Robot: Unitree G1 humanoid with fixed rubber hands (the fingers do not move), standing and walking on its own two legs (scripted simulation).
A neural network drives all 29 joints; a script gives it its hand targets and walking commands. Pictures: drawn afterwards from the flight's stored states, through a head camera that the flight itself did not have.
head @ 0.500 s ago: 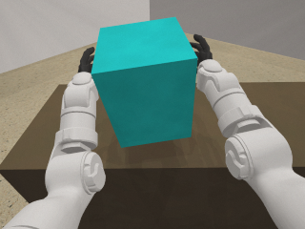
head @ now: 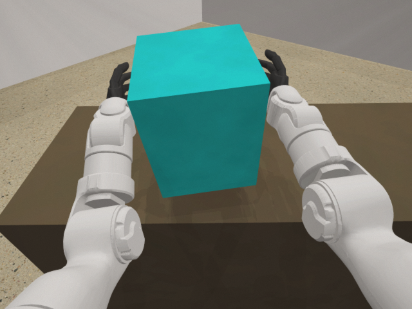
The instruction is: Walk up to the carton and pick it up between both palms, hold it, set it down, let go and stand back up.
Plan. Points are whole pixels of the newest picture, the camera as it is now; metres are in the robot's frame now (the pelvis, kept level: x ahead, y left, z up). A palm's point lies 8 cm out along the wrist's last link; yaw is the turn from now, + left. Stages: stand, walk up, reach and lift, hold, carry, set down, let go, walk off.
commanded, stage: set down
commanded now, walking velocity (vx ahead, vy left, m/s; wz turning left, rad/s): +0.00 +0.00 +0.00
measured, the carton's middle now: (199, 114) +0.44 +0.03 +0.19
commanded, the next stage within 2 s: none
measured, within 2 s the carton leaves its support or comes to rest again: neither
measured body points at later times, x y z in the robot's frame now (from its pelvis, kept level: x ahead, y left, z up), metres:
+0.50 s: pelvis +0.01 +0.00 +0.00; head -0.02 +0.01 +0.45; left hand +0.44 +0.17 +0.21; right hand +0.45 -0.13 +0.21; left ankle +0.04 +0.15 -0.74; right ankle +0.00 -0.09 -0.74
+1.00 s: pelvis +0.02 -0.01 +0.00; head +0.01 +0.00 +0.45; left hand +0.45 +0.16 +0.18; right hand +0.47 -0.13 +0.19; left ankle +0.04 +0.15 -0.74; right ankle +0.00 -0.09 -0.74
